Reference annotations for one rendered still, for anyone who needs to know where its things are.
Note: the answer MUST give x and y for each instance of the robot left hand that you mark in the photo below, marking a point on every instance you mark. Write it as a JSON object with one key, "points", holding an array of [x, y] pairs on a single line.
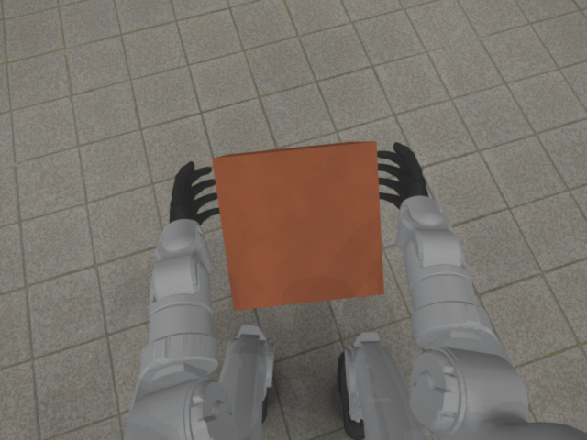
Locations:
{"points": [[183, 205]]}

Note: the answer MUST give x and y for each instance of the robot right upper arm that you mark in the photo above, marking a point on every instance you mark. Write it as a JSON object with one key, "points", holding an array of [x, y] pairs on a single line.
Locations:
{"points": [[466, 395]]}

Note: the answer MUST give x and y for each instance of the left robot forearm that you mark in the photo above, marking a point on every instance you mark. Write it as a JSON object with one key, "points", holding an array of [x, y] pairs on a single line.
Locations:
{"points": [[181, 346]]}

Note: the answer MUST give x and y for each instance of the left robot foot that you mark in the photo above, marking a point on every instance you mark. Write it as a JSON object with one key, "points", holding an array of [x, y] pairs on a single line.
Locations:
{"points": [[264, 407]]}

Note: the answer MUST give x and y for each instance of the robot right hand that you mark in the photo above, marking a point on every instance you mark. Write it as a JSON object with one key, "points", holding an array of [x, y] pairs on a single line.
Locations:
{"points": [[411, 181]]}

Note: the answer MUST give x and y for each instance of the robot right shin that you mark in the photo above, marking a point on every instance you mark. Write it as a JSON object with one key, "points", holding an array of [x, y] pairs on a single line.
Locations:
{"points": [[355, 411]]}

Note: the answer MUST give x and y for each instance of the right robot forearm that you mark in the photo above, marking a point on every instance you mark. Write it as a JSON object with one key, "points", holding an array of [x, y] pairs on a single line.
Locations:
{"points": [[446, 312]]}

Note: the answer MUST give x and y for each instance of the carton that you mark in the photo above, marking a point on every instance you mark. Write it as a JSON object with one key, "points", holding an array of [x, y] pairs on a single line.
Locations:
{"points": [[301, 225]]}

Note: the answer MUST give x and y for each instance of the robot left upper arm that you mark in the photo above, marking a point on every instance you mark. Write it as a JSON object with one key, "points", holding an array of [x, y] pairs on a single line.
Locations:
{"points": [[198, 409]]}

